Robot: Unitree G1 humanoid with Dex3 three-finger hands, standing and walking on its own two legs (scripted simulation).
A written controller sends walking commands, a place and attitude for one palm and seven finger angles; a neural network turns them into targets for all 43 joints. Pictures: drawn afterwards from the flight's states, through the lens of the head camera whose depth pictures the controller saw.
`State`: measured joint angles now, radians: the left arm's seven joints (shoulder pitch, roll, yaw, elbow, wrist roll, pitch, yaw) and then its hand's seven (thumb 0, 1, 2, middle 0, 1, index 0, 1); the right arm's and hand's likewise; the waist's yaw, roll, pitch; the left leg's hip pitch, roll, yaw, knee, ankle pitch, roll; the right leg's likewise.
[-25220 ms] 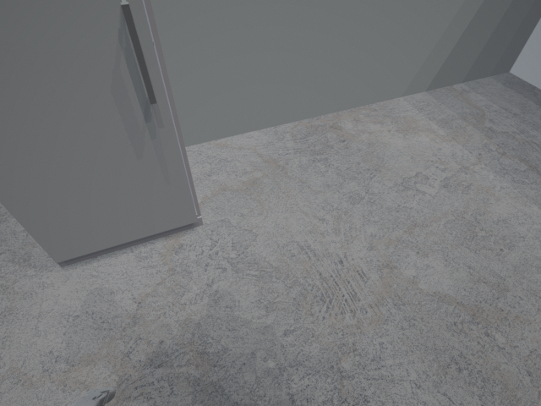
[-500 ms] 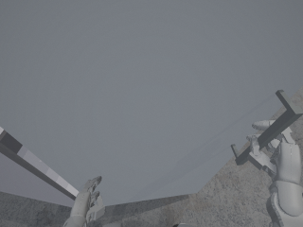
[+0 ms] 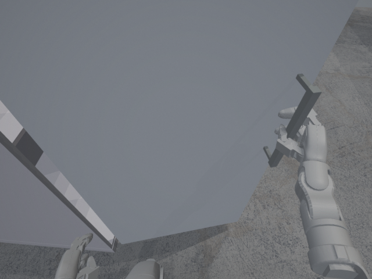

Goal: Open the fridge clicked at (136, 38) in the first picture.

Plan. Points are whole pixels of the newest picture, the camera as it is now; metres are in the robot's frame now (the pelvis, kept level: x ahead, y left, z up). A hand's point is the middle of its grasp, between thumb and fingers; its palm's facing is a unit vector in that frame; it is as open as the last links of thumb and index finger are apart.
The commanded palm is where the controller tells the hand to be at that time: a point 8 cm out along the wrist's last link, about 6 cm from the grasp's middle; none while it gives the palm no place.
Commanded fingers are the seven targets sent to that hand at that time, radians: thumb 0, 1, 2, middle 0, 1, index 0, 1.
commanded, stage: stop walking and hold the door back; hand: right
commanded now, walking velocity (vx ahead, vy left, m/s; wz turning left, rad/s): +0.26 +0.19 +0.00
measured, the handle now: (285, 127) +0.43 -0.20 +0.08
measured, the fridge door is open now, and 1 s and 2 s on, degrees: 75 70 70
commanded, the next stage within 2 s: loosen the grip on the handle in 0.40 s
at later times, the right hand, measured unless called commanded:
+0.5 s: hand (275, 127) +0.42 -0.17 +0.10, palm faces +0.18 +0.97 -0.19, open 5.4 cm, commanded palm +0.39 -0.22 +0.08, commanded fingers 0.00 -0.78 -0.84 0.45 1.40 0.45 1.40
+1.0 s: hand (279, 131) +0.45 -0.20 +0.06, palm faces +0.21 +0.96 -0.19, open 13.4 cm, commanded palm +0.40 -0.24 +0.07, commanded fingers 0.00 0.55 -0.20 0.25 1.15 0.25 1.15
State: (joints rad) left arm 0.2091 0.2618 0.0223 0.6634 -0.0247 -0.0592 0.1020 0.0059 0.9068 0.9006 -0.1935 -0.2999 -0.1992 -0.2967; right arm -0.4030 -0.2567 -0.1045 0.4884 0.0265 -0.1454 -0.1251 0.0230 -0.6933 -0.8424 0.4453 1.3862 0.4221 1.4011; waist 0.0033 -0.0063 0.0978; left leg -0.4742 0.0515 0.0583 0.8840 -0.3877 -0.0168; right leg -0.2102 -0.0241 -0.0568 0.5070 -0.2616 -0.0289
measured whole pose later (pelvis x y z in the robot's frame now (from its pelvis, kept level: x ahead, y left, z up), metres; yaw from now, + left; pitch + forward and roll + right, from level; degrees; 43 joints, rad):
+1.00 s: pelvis +0.02 -0.01 -0.02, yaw +2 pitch +7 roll +0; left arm 0.28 0.21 -0.03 0.70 0.00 -0.12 0.02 0.01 0.90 0.90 -0.20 -0.30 -0.20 -0.30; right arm -0.57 -0.31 -0.24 0.84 -0.02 -0.21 -0.09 -0.01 0.46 -0.25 0.36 1.28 0.36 1.28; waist 0.04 0.01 -0.05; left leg -0.49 0.06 0.04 0.69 -0.32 -0.03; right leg -0.51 -0.04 -0.09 0.70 -0.30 -0.02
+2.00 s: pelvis +0.04 -0.01 -0.03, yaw +2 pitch +12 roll +2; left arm 0.35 0.27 0.00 0.64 -0.03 0.00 0.06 0.00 0.90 0.90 -0.20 -0.30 -0.20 -0.30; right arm -0.41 -0.53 -0.47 0.78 0.11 -0.27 0.25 -0.02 0.55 -0.20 0.25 1.15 0.25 1.15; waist 0.05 -0.01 -0.09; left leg -0.57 0.04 0.05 0.73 -0.35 -0.03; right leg -0.62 -0.06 -0.08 0.79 -0.37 -0.02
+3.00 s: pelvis +0.02 +0.01 -0.03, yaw +0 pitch +5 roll +1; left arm 0.31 0.32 -0.01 0.57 -0.07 -0.25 0.10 0.01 0.90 0.90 -0.20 -0.30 -0.20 -0.30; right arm 0.02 -0.51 -0.51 0.34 0.41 -0.10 0.63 -0.02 0.55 -0.20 0.25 1.15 0.25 1.15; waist 0.00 -0.04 -0.09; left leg -0.45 0.04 0.08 0.73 -0.36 -0.01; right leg -0.50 -0.06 -0.04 0.76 -0.35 0.00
